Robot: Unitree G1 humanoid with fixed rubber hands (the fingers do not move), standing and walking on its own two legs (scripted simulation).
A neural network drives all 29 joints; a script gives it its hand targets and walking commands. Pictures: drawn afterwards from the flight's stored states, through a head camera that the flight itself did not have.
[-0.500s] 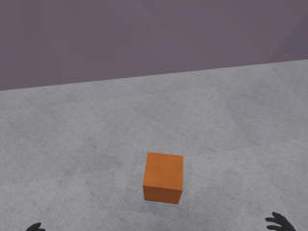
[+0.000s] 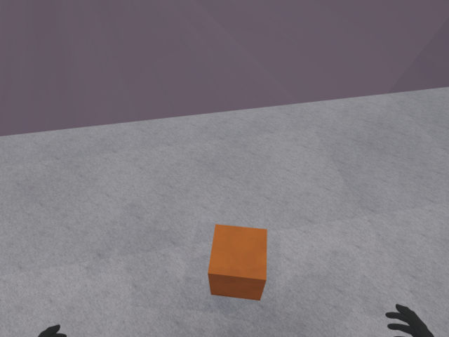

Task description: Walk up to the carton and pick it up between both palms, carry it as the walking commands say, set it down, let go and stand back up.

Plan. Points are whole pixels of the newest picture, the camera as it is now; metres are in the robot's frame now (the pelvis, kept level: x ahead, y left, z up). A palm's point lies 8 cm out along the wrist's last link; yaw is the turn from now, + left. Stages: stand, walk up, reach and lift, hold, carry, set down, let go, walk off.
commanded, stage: walk up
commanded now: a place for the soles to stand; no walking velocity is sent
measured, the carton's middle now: (238, 263) +0.52 -0.01 -0.63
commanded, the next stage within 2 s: reach and lift in 0.04 s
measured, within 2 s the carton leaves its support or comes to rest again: neither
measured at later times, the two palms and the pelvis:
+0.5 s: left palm (88, 312) +0.19 +0.29 -0.11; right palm (388, 307) +0.23 -0.28 -0.10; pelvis +0.01 -0.01 -0.01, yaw +0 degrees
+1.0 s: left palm (127, 260) +0.31 +0.26 -0.15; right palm (338, 265) +0.33 -0.23 -0.15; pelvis -0.04 -0.01 -0.06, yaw +0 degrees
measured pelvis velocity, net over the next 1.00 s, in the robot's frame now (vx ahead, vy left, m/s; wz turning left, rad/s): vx -0.04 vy -0.01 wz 0.00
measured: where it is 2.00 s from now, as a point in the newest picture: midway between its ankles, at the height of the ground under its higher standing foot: outside the picture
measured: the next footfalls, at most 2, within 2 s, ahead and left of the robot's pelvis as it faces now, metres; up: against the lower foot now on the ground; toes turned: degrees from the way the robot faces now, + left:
none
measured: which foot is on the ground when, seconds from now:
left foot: down 0.00-1.00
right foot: down 0.00-1.00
